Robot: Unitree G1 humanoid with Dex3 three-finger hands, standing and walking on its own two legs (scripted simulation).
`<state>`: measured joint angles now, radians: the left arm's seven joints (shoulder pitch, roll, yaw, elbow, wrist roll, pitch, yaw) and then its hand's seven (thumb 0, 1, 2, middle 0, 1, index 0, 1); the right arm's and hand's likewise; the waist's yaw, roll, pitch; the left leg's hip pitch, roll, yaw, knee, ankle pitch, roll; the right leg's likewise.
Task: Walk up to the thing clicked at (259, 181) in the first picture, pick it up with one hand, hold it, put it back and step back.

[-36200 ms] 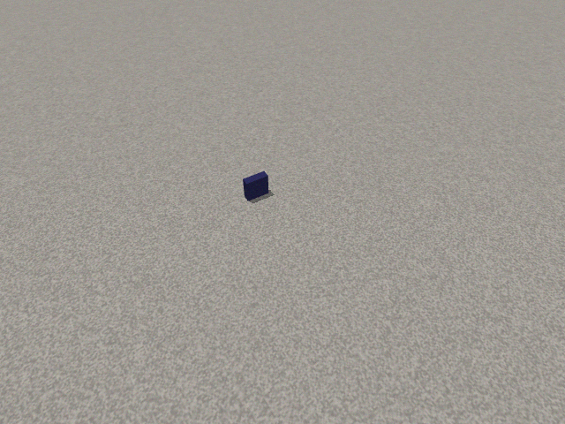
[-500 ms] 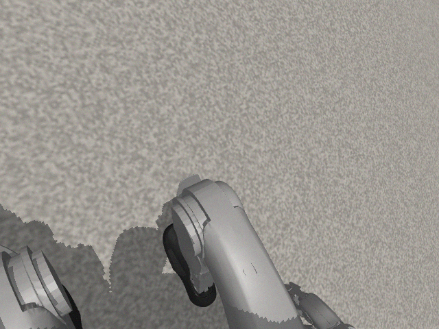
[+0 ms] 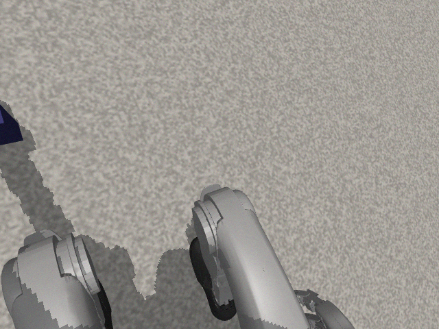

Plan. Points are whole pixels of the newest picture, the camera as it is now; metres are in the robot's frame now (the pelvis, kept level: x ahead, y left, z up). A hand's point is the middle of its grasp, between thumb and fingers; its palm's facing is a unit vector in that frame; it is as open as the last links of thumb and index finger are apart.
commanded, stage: withdraw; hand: left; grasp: from above
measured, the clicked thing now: out of the picture +0.51 +0.32 -0.28
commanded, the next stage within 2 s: home in 0.36 s
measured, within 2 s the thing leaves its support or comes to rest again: neither
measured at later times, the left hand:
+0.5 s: hand out of the picture +0.50 +0.32 -0.13, palm faces -0.48 -0.09 -0.88, open 12.2 cm
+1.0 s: hand out of the picture +0.44 +0.31 -0.04, palm faces -0.26 -0.49 -0.83, open 9.2 cm
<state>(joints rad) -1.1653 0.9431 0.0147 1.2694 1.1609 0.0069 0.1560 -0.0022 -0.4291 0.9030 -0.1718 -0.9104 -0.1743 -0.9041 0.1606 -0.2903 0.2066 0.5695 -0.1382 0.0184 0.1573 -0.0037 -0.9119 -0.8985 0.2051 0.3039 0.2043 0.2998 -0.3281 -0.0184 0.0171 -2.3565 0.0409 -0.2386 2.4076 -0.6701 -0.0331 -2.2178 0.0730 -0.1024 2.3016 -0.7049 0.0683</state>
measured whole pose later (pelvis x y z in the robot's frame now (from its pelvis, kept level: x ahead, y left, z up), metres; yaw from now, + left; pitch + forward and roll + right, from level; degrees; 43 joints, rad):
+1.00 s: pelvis +0.00 +0.00 +0.07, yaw +5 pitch +36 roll -8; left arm -0.79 0.63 0.06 0.88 0.73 0.07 0.02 0.00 0.48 0.89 -0.24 -0.44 -0.23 -0.45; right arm 0.18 -0.26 0.05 0.59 -0.03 0.09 0.09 0.00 -0.90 -0.90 0.21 0.30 0.20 0.30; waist -0.17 0.04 -0.15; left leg -2.17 0.04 -0.15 2.16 -0.64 -0.02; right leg -2.06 0.03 -0.05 2.11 -0.69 0.05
